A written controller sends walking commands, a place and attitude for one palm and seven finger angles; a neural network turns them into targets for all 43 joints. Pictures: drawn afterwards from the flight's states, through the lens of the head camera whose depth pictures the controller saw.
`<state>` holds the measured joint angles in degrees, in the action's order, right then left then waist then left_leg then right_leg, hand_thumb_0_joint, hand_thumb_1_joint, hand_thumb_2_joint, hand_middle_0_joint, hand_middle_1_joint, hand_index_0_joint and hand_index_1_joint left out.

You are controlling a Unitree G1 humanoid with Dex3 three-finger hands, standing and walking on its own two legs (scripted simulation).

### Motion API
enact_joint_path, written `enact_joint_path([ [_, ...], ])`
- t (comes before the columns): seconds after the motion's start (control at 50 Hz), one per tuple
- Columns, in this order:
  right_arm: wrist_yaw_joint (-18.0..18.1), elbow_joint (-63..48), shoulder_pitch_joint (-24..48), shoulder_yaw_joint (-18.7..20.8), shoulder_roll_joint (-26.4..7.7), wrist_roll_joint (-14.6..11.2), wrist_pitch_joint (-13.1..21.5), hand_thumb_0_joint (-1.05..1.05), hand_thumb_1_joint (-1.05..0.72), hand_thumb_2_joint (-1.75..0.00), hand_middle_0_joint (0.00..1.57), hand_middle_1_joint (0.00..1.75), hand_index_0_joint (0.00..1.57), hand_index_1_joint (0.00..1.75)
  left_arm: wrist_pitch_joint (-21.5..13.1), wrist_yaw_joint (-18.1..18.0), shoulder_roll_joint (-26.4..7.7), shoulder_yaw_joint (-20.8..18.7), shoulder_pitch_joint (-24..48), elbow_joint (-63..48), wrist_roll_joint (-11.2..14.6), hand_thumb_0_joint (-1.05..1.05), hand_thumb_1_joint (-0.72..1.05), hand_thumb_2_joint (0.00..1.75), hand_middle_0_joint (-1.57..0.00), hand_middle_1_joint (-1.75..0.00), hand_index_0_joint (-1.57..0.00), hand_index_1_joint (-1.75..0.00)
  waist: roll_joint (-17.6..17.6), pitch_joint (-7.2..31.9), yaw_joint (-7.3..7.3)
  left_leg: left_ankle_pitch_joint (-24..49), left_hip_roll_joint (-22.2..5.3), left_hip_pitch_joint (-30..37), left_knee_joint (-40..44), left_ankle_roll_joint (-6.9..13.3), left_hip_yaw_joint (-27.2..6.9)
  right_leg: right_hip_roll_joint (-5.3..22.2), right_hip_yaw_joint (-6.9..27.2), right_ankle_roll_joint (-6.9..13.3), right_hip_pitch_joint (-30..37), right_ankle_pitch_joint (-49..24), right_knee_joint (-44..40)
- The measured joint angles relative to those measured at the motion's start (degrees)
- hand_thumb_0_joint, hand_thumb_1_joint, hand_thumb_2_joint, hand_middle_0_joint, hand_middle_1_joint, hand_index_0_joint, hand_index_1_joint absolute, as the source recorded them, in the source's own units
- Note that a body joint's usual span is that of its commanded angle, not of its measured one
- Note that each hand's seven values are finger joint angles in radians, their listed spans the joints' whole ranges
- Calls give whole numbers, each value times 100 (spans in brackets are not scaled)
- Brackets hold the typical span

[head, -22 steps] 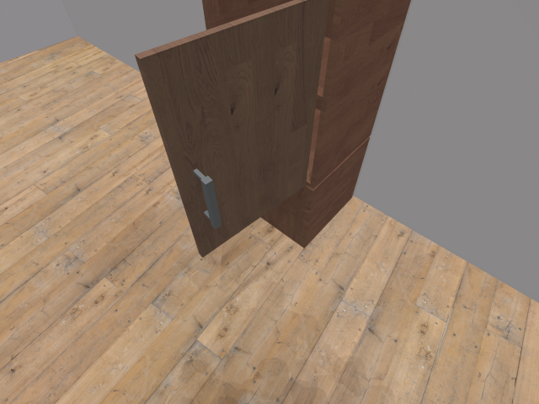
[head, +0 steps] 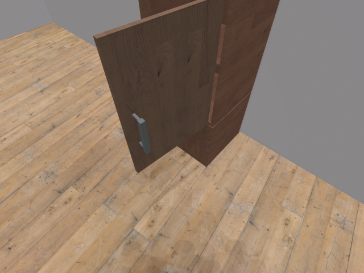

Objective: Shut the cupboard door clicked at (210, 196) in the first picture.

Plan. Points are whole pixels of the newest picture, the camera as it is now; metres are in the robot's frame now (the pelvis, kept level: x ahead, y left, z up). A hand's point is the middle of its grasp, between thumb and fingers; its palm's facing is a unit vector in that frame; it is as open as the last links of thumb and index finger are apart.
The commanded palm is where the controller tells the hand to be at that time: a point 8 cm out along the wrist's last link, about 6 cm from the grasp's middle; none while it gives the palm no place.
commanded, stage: look at it before walking up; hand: left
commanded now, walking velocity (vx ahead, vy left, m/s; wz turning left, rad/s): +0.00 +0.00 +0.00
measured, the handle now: (141, 134) +0.55 +0.17 -0.11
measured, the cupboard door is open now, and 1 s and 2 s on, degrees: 83 83 83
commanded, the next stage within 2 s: walk to a spot facing it in 0.50 s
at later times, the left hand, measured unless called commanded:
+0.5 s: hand out of the picture +0.08 +0.24 -0.16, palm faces -0.03 -0.94 -0.33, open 7.4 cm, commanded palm none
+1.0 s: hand out of the picture +0.07 +0.18 -0.18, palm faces -0.15 -0.95 -0.27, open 7.4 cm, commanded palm none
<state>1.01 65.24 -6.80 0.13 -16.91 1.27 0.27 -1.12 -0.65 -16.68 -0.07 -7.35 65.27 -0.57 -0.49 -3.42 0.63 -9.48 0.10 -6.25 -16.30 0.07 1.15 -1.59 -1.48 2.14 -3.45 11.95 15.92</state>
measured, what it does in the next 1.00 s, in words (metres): stands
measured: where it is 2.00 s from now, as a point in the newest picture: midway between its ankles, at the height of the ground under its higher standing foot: outside the picture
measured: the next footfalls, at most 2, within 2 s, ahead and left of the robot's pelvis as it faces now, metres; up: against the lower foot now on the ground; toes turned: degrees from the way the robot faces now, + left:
left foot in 1.42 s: +0.05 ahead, +0.12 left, +0.00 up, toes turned -26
right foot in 1.68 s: -0.05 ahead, -0.17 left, +0.00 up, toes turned -33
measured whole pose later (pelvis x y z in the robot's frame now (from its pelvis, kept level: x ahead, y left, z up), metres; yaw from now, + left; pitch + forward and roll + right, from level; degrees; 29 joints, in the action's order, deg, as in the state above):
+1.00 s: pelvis -0.01 -0.02 -0.02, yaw -10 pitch -1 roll +2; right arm 2.3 58.4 -10.0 2.3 -13.3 2.0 -1.8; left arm 3.9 0.9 -12.8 -2.8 -10.3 56.3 -1.3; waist -0.8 -7.3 -0.9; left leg -18.2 -4.6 -12.1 -32.1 -1.4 10.0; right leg -1.1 0.2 1.3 -16.7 22.9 40.4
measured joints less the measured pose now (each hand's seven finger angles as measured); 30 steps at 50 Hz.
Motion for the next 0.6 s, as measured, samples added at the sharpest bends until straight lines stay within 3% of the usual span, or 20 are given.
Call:
enact_joint_path([
  [0.6, -4, -38, 74, -5, -120, -6, 12, 1, -90, -90, 20, 30, 20, 30, -16, -2, -117, 1, 112, -60, 1, 1, 90, 90, -20, -30, -20, -30, 7, 46, 11, -42, 0, 111, 65, -11, 14, 0, 18, 5, 98, 46, -48],
])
